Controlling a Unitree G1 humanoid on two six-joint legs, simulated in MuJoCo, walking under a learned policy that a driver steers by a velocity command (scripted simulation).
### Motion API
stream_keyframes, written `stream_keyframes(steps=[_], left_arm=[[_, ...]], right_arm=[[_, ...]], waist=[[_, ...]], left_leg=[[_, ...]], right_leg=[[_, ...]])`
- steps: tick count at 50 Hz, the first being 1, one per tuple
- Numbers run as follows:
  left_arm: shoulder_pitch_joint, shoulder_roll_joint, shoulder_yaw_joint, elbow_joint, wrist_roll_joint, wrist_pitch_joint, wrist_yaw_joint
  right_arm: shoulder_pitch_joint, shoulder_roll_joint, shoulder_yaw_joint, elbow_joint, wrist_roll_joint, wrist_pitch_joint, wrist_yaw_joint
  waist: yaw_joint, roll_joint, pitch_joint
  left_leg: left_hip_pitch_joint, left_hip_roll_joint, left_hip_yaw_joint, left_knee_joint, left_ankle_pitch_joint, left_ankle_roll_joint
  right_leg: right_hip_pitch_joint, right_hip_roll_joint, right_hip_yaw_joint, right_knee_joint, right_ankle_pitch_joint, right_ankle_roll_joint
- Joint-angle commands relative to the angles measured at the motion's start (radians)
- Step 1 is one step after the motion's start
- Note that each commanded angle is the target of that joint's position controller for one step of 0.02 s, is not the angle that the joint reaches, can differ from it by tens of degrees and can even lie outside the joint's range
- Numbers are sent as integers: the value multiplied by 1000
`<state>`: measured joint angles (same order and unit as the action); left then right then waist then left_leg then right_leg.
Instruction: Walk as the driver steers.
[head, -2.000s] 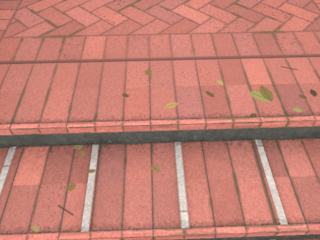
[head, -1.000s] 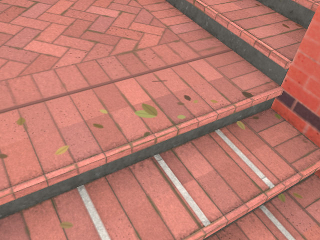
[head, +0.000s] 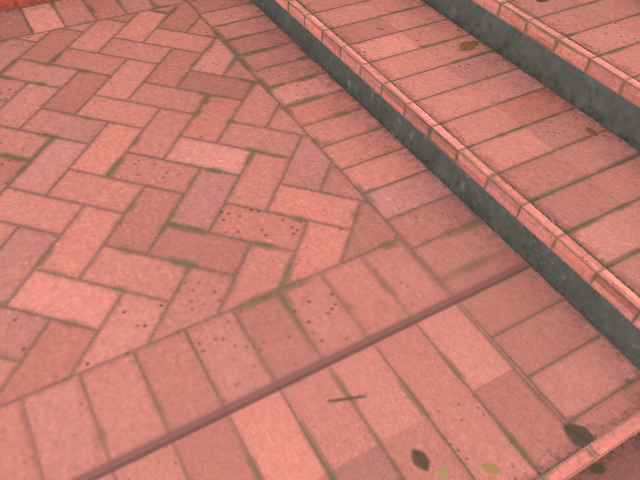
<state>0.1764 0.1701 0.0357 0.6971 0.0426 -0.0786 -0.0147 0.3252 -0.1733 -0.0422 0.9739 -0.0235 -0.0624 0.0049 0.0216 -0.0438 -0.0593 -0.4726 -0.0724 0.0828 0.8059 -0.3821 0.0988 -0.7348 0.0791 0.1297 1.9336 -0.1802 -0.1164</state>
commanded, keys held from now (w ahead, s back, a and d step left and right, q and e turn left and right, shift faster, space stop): w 1.00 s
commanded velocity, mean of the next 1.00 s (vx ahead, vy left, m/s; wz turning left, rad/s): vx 0.50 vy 0.00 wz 0.00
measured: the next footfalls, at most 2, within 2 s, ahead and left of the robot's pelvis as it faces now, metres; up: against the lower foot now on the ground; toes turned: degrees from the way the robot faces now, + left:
right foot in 0.38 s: +0.44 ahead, -0.13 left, +0.15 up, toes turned -1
left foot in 0.92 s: +0.80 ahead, +0.11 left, +0.15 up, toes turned +3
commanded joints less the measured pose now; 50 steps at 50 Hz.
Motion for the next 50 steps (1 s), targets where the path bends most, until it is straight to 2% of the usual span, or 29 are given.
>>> stream_keyframes(steps=[1, 2, 3, 5, 6, 10, 11, 13, 14, 15, 18, 19, 20, 21, 22, 23, 24, 26, 27, 29, 33, 36, 40, 45, 46, 47, 48, 49, 50], left_arm=[[22, -57, -40, -83, 2, 39, 5], [-29, -45, -39, -110, 4, 48, 4], [-75, 55, -42, -87, -32, 43, -40], [-130, 7, -64, -74, -2, 34, -56], [-198, -117, -72, -137, 10, 41, -15], [-380, -92, -85, -263, -14, 50, 31], [-505, -17, -115, -256, -4, 80, -15], [-583, -42, -118, -250, 29, 111, -56], [-552, -42, -114, -222, 37, 122, -82], [-524, -26, -110, -215, 20, 119, -96], [-369, 46, -89, -133, 0, 100, -82], [-159, 87, -64, -59, 5, 89, -67], [101, 145, -54, 27, -25, 76, -62], [458, 197, -28, 167, 30, 90, -61], [528, 213, -7, 230, 51, 38, -49], [331, 212, -6, 244, 20, -6, -41], [186, 135, -20, 253, -5, -24, -36], [57, -48, -73, 290, 24, -25, -47], [22, -76, -76, 295, 26, -21, -43], [16, -79, -75, 299, 14, -45, -24], [128, 30, -54, 301, 58, -70, -4], [228, 76, -43, 296, 18, -71, -30], [378, 130, -16, 358, -3, -74, -59], [359, 147, 15, 370, 18, -49, -47], [247, 212, 35, 301, -60, -21, 7], [298, 121, 7, 280, -50, -37, 16], [363, 26, -27, 292, -45, -53, 13], [288, 86, 2, 286, -71, -64, 7], [163, 116, 14, 226, -89, -71, 10]], right_arm=[[75, 16, 4, 24, 5, -50, 12], [72, 2, 5, 19, 6, -55, 17], [34, 46, 39, 15, -107, -42, 61], [161, 12, 40, 56, -130, -27, 72], [183, -66, 4, 38, 30, -53, 17], [301, -75, 6, 76, 11, -74, -38], [522, 40, 61, 217, -150, -48, 24], [375, -3, 50, 155, -125, -9, 108], [268, -41, 58, 93, -77, -14, 117], [266, -83, 63, 80, -58, -39, 117], [355, -244, 21, 89, -42, -72, 107], [307, -292, -6, 80, -65, -65, 111], [412, -171, 18, 53, -132, -68, 125], [356, -120, 15, 53, -112, -39, 143], [243, -87, -1, 26, -51, -32, 150], [144, -56, 1, -11, -33, -44, 126], [90, -23, 20, -46, -54, -50, 98], [-9, -56, 31, -105, -68, -24, 66], [-32, -27, 41, -124, -61, -12, 61], [-68, -15, 44, -137, -63, -15, 55], [-282, -47, 47, -204, -47, -54, 65], [-414, -27, 52, -231, -45, -34, 87], [-536, -74, 20, -271, -33, 12, 77], [-486, -122, -24, -263, -1, -5, 38], [-241, -183, -41, -193, 63, -21, 22], [-36, -249, -61, -154, 47, -27, 2], [60, -248, -53, -131, 53, -19, -3], [59, -183, -39, -117, 52, -14, -9], [-65, -174, -36, -131, 46, -13, -18]], waist=[[34, 49, 119], [36, 47, 118], [5, 182, -66], [-23, 108, -10], [-3, 78, 124], [-53, 111, 146], [-165, 86, -105], [-108, 93, 15], [-44, 184, -8], [-3, 205, -40], [34, 236, -84], [110, 246, -169], [125, -7, -448], [226, -232, -537], [205, -132, -283], [110, -31, -87], [48, 24, -94], [-54, 111, -117], [-83, 90, -115], [-111, 50, -70], [-41, 34, -69], [8, -6, -6], [35, -28, 89], [-35, -46, 0], [-129, -29, -35], [-166, 119, -237], [-160, 327, -428], [-166, 264, -379], [-134, 218, -205]], left_leg=[[125, 202, -290, -430, 215, 63], [97, 194, -261, -480, 274, 60], [144, 202, -280, -471, 154, 88], [205, 207, -305, -498, 136, 92], [165, 215, -283, -553, 253, 81], [429, 264, -326, -649, 222, 120], [683, 331, -424, -522, 199, 116], [386, 326, -285, -782, 327, 136], [195, 304, -192, -834, 540, 171], [149, 312, -144, -762, 1039, 187], [510, 336, -92, -505, 1873, 96], [429, 340, -100, -317, 1963, 40], [35, 217, -197, 14, 1559, 14], [-166, -52, -266, 502, 260, -23], [-377, -74, -447, 954, 316, 3], [-500, -33, -430, 1102, 362, 5], [-529, -26, -399, 1191, 320, 29], [-527, 40, -343, 1129, 383, 67], [-554, 66, -316, 1111, 363, 74], [-583, 112, -269, 990, 228, 78], [-506, 175, -130, 535, 365, -4], [-257, 158, -63, 137, 515, -62], [-315, 135, -64, -150, 482, -53], [3, 67, -18, -315, 430, 25], [313, 62, -38, -200, 538, 41], [837, 281, -301, -142, 658, 163], [988, 477, -680, -325, 513, 283], [901, 414, -705, -409, 311, 231], [710, 392, -562, -460, 303, 191]], right_leg=[[-353, -37, -30, -1, -104, -3], [-346, -43, -90, -51, -105, 1], [-426, -78, -28, -76, 21, -92], [-582, -102, -86, -95, 114, -108], [-542, -93, -234, -70, -25, -11], [-786, -175, -230, -37, -280, 23], [-986, -186, -72, -216, -144, -78], [-618, -205, -212, -524, -71, -134], [-299, -156, -309, -514, -82, -114], [-110, -100, -339, -458, -73, -80], [54, 14, -380, -865, -163, -41], [316, 7, -289, -891, -51, -75], [855, -151, 161, -1029, 34, -246], [1027, -338, 654, -1374, 46, -379], [811, -344, 762, -1475, -153, -293], [610, -329, 630, -1444, -206, -236], [511, -328, 536, -1432, -77, -259], [409, -307, 352, -1469, 95, -207], [405, -294, 276, -1505, 212, -186], [424, -263, 128, -1577, 239, -146], [413, -168, -58, -1653, 354, -106], [351, -174, -113, -1732, 436, -107], [694, -288, -40, -1707, 531, -82], [848, -294, -101, -1536, 939, -23], [629, -230, -119, -1317, 925, 6], [203, -149, -131, -977, 578, 68], [31, -10, -94, -607, -324, 113], [-46, -50, 14, -472, -320, 97], [-109, -99, -24, -460, -210, 91]])
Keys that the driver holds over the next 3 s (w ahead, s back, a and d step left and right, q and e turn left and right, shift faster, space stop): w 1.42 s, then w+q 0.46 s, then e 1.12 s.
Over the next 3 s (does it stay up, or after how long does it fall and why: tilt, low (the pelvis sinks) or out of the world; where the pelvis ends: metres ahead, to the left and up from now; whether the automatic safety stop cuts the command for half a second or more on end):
stays up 1.27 0.09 0.18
